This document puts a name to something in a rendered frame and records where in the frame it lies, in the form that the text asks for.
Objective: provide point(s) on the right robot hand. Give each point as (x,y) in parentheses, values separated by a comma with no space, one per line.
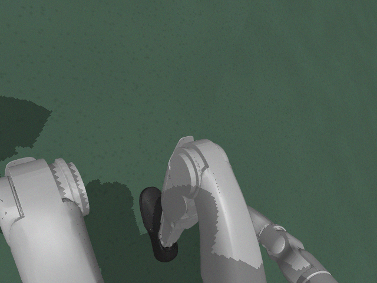
(259,221)

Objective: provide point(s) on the right robot arm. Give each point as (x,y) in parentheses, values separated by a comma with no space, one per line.
(296,264)

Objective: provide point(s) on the right robot foot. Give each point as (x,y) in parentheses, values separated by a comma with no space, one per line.
(151,211)

